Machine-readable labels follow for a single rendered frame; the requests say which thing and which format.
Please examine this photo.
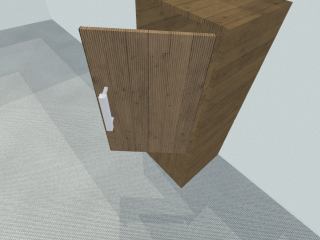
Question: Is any handle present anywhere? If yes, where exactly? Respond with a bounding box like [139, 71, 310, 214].
[98, 87, 114, 131]

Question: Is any cupboard door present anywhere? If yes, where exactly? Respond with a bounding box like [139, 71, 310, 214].
[78, 26, 217, 154]

